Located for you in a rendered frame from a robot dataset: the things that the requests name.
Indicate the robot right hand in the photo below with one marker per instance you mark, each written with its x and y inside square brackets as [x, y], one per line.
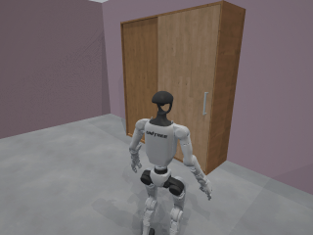
[207, 190]

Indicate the right robot thigh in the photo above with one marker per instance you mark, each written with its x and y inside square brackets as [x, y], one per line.
[177, 187]

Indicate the right robot shin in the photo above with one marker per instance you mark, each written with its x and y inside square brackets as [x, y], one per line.
[175, 227]

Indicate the right robot upper arm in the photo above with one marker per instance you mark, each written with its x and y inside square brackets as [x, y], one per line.
[183, 134]

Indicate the robot left hand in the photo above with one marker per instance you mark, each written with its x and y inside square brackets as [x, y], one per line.
[133, 165]

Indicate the handle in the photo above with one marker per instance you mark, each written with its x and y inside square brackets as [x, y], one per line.
[204, 103]

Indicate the left robot upper arm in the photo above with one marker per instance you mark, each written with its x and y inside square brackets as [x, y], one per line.
[138, 134]

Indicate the robot left forearm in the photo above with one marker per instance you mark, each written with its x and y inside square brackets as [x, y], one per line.
[134, 156]

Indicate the robot right forearm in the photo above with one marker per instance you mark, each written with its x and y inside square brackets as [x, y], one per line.
[198, 173]

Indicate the wardrobe door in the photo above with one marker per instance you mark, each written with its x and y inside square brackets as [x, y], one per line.
[141, 70]
[186, 59]

